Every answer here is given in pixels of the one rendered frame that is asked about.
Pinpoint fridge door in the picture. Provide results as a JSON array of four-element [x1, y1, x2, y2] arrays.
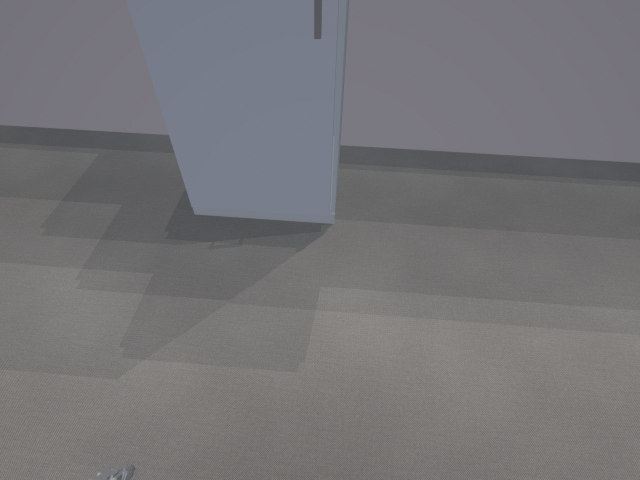
[[126, 0, 339, 216]]

